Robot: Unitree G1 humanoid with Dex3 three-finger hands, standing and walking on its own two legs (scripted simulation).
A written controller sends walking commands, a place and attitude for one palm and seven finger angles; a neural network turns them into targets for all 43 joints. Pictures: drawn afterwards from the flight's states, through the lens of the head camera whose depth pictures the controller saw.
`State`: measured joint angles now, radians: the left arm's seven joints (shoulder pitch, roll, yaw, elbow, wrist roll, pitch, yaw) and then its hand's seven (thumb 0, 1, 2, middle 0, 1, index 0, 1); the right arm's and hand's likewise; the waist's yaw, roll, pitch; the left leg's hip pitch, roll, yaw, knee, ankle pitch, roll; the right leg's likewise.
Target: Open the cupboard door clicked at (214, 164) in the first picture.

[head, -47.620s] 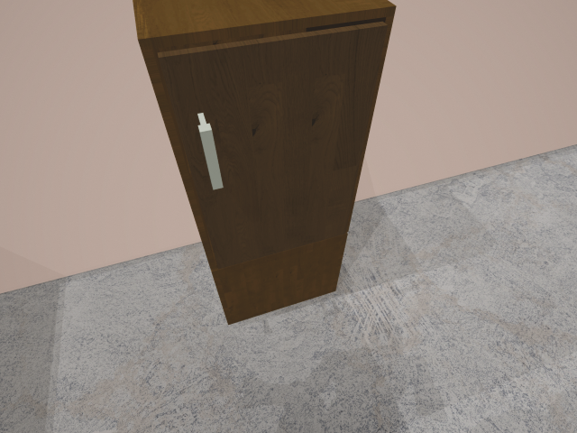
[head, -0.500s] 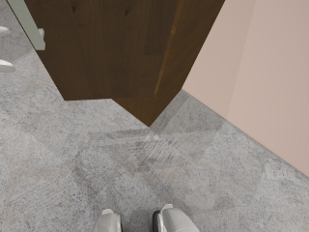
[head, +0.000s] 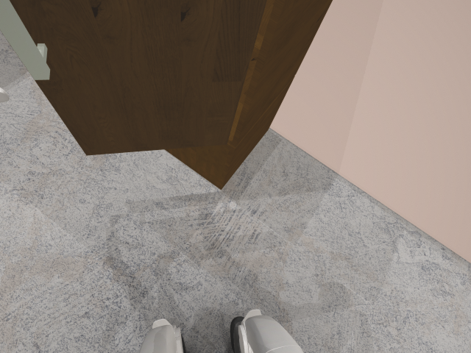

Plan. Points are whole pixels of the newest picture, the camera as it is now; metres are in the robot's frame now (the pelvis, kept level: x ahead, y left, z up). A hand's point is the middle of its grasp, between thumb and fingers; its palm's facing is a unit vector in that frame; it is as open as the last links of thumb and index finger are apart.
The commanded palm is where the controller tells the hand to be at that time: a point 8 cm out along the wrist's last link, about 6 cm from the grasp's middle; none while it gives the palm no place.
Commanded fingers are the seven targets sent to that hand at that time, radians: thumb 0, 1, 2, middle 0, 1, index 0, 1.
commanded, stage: move the hooked fingers beside the handle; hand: left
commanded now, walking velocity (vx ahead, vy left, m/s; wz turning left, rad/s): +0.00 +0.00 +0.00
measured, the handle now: (20, 27) +0.58 +0.24 +0.11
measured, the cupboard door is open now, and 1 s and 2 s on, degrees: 45 45 45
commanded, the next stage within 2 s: slide the fingers in behind the handle in 0.68 s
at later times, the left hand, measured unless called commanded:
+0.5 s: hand out of the picture +0.51 +0.30 +0.11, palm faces +0.07 -1.00 +0.01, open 13.9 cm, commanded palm +0.51 +0.33 +0.10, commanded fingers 0.00 -0.50 0.30 -0.30 -1.20 -0.30 -1.20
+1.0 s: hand out of the picture +0.53 +0.29 +0.11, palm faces +0.05 -1.00 +0.01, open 13.9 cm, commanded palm +0.52 +0.31 +0.10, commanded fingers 0.00 -0.50 0.30 -0.30 -1.20 -0.30 -1.20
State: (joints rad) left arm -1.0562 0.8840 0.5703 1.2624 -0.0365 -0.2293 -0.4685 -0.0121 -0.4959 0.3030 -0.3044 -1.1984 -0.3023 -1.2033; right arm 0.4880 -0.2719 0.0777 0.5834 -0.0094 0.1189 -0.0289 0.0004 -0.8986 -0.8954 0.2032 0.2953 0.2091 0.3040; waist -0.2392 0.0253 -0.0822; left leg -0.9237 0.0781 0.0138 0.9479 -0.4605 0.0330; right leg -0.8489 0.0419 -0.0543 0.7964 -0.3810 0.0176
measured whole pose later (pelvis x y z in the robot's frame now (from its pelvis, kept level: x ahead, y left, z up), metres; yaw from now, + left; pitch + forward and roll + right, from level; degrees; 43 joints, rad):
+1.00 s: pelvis -0.01 +0.00 -0.01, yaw +0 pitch +25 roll -6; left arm -1.13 0.89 0.51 1.31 -0.04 -0.22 -0.46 -0.01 -0.50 0.30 -0.30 -1.20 -0.30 -1.20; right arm 0.50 -0.27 0.09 0.60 -0.01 0.11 -0.03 0.00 -0.90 -0.90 0.20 0.30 0.21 0.30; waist -0.26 0.03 -0.08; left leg -0.97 0.07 0.00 0.99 -0.46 0.04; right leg -0.89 0.04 -0.07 0.82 -0.38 0.02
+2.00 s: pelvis -0.01 -0.02 +0.00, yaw +1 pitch +23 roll -4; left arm -1.07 0.70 0.45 1.27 -0.06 -0.27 -0.32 -0.01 -0.50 0.30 -0.30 -1.20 -0.30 -1.20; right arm 0.47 -0.28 0.05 0.62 -0.01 0.08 -0.01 0.00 -0.90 -0.90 0.20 0.29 0.21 0.30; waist -0.23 0.03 -0.09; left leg -0.90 0.07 0.00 0.94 -0.44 0.01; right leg -0.84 0.04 -0.06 0.83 -0.39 0.00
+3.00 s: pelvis -0.01 -0.01 +0.00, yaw +1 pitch +23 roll -4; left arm -1.06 0.68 0.46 1.27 -0.05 -0.29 -0.28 0.00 0.48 0.72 -0.37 -1.30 -0.37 -1.31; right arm 0.47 -0.27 0.05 0.63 -0.02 0.08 0.00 0.00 -0.90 -0.90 0.20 0.30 0.21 0.30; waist -0.23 0.04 -0.09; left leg -0.90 0.07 0.01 0.94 -0.45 0.02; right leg -0.84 0.04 -0.05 0.83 -0.39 0.00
